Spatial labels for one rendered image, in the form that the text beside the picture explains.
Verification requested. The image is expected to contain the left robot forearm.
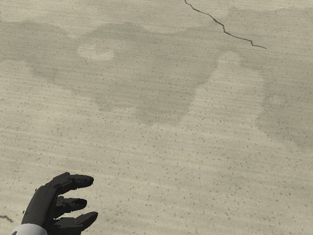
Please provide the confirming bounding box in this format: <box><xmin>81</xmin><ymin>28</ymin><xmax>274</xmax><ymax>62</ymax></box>
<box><xmin>11</xmin><ymin>223</ymin><xmax>48</xmax><ymax>235</ymax></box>

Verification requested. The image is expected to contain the robot left hand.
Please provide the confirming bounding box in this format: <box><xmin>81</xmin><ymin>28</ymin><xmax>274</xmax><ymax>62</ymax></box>
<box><xmin>22</xmin><ymin>172</ymin><xmax>98</xmax><ymax>235</ymax></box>

